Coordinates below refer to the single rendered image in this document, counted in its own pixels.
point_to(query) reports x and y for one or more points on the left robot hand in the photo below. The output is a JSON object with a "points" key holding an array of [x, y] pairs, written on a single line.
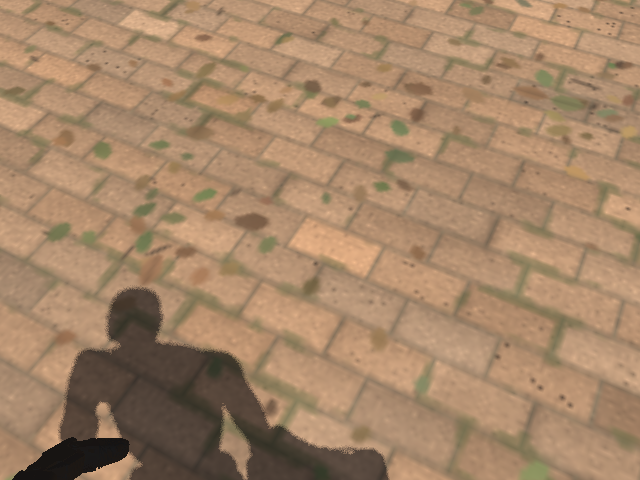
{"points": [[70, 458]]}

